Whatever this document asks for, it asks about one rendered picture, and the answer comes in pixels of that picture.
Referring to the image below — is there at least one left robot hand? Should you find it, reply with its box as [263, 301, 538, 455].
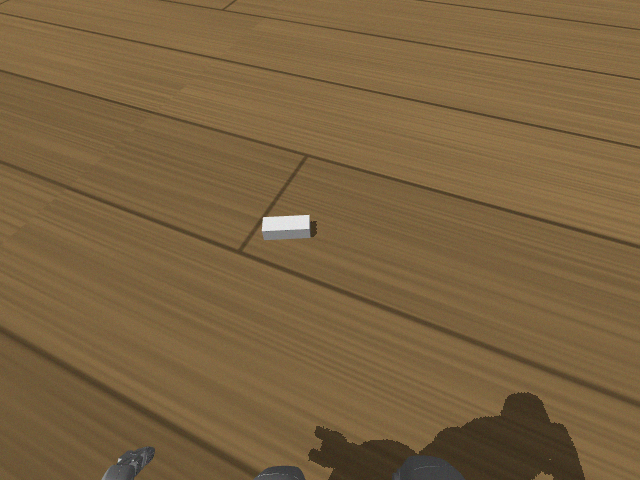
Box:
[101, 446, 155, 480]

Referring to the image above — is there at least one carton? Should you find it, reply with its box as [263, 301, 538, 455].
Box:
[262, 215, 311, 240]

